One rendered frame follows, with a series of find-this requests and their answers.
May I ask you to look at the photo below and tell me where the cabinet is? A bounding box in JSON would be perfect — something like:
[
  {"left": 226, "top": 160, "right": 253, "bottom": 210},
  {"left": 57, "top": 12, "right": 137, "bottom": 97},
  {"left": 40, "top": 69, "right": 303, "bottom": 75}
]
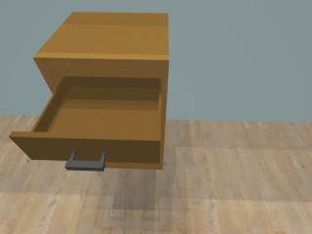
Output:
[{"left": 33, "top": 12, "right": 170, "bottom": 170}]

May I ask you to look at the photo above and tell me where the drawer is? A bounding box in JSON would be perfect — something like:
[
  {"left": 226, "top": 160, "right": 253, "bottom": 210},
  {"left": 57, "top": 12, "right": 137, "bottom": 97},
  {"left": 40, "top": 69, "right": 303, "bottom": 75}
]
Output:
[{"left": 9, "top": 76, "right": 162, "bottom": 164}]

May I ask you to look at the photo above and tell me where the handle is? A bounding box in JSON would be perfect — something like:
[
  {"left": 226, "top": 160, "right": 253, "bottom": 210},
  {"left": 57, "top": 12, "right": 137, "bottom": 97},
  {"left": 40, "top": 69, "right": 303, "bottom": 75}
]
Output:
[{"left": 64, "top": 150, "right": 107, "bottom": 172}]

